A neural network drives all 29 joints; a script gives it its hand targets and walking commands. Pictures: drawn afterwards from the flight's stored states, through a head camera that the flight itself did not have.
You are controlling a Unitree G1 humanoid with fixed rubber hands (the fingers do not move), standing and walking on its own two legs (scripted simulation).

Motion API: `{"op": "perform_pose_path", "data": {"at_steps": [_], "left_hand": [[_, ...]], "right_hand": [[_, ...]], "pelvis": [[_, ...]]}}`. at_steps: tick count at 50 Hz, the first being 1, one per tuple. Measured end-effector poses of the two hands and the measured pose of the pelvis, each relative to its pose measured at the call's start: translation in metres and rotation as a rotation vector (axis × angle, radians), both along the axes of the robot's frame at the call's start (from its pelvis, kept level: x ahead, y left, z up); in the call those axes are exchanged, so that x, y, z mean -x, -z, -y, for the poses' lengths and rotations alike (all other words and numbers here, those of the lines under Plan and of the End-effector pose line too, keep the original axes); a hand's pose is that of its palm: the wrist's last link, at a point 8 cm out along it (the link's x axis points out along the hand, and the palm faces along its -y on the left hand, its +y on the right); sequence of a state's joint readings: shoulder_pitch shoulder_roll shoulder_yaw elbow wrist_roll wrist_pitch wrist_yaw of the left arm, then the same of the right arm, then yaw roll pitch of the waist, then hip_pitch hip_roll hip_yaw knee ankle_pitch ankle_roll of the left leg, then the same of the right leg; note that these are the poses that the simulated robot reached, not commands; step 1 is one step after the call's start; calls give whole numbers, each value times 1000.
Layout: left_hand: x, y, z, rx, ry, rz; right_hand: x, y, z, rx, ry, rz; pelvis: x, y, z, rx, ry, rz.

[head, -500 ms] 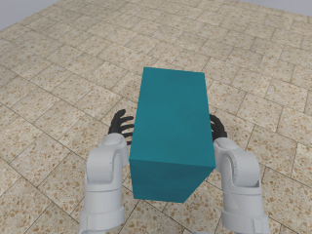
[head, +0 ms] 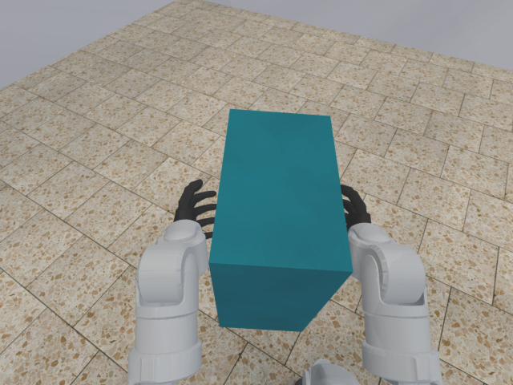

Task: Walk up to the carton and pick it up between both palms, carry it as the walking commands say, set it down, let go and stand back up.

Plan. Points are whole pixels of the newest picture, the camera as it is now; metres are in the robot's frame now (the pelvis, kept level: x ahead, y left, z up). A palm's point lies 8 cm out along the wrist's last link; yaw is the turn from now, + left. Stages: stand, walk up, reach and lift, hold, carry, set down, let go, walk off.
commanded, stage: carry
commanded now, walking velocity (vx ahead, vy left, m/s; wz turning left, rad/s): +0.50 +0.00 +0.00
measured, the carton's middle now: (269, 231) +0.34 -0.01 +0.04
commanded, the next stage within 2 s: none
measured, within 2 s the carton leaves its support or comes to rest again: neither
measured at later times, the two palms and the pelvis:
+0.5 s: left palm (188, 111) +0.59 +0.14 +0.10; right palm (310, 110) +0.58 -0.10 +0.10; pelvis +0.28 +0.02 +0.01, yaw +1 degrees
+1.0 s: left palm (202, 88) +0.67 +0.11 +0.10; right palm (313, 91) +0.66 -0.13 +0.09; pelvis +0.35 +0.00 +0.01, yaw +1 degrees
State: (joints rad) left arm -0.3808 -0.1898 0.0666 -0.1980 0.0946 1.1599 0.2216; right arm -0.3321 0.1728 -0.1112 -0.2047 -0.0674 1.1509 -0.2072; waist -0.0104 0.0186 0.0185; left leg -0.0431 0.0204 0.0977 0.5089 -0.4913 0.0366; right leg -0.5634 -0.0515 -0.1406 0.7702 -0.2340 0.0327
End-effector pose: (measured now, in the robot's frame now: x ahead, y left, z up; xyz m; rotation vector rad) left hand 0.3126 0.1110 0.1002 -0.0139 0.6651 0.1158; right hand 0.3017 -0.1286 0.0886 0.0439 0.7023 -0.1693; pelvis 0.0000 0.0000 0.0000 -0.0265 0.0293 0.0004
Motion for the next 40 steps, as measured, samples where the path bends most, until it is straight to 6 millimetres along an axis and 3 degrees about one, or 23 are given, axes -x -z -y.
{"op": "perform_pose_path", "data": {"at_steps": [4,9,15,22,30,40], "left_hand": [[-59,7,13,-27,-3,5],[-112,9,15,-34,-12,-66],[-175,-4,6,-36,-26,-47],[-251,-6,-19,4,-22,13],[-301,2,-26,18,-19,-27],[-343,-1,-5,-23,-24,-27]], "right_hand": [[-60,12,12,-23,-5,6],[-114,16,15,-23,-19,-66],[-181,4,5,-32,-28,-46],[-258,-8,-19,5,-22,13],[-307,-4,-26,16,-18,-27],[-350,2,-5,-24,-23,-27]], "pelvis": [[-62,14,12,-9,-6,-3],[-114,-5,18,-37,-27,-9],[-176,-15,11,-41,-37,0],[-254,-3,-12,-9,-30,-20],[-301,-9,-19,6,-16,-32],[-342,-7,0,-36,-21,-72]]}}
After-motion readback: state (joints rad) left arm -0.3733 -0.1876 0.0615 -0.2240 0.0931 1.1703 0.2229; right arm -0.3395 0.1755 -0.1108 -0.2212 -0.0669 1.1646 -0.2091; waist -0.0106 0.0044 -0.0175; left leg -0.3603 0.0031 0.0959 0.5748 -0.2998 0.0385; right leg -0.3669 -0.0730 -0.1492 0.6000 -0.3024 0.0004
